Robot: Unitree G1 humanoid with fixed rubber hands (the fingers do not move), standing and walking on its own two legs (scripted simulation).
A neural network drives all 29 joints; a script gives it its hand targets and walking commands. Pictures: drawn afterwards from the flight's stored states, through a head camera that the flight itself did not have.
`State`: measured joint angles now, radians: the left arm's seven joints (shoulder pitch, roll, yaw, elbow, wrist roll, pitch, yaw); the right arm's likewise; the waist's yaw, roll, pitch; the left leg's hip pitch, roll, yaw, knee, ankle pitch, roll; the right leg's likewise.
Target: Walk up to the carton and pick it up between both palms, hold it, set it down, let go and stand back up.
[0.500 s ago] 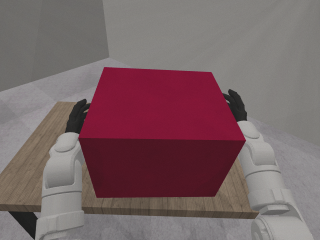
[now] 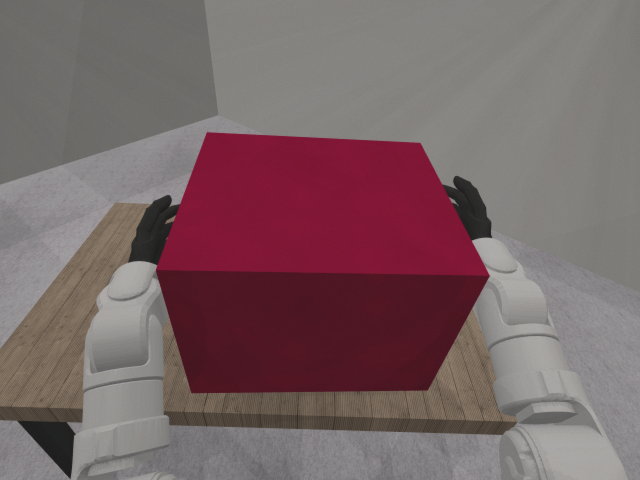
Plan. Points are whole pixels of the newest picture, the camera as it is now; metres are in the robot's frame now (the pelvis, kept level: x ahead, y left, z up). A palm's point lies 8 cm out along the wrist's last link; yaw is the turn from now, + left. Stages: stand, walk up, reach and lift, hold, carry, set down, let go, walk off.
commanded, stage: hold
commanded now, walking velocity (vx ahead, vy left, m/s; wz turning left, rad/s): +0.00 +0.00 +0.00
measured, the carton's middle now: (314, 258) +0.37 +0.00 +0.14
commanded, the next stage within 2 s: none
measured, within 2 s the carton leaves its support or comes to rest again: neither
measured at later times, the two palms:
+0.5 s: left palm (146, 263) +0.34 +0.20 +0.17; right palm (465, 236) +0.36 -0.19 +0.19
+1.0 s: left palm (151, 263) +0.34 +0.19 +0.17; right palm (470, 239) +0.35 -0.20 +0.18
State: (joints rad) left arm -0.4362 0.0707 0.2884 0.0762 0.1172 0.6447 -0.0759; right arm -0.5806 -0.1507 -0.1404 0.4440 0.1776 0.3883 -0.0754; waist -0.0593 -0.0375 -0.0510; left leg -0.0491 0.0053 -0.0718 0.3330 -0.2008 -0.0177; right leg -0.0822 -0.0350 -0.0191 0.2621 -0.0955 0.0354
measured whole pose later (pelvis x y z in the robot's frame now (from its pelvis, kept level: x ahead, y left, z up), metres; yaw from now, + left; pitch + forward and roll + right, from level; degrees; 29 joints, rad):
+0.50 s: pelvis +0.00 +0.00 +0.00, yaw +1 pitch -5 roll -1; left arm -0.43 0.08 0.29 0.08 0.11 0.63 -0.08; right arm -0.57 -0.15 -0.13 0.42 0.18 0.39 -0.10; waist -0.06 -0.04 -0.05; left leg -0.05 0.01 -0.09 0.33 -0.20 -0.02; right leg -0.08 -0.03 -0.03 0.26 -0.10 0.03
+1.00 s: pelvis +0.00 +0.00 +0.00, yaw +0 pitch -5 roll -1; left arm -0.43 0.06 0.29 0.07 0.12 0.64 -0.08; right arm -0.57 -0.16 -0.13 0.43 0.18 0.39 -0.08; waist -0.06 -0.04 -0.05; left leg -0.05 0.01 -0.07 0.33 -0.20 -0.02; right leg -0.08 -0.03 -0.01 0.26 -0.10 0.03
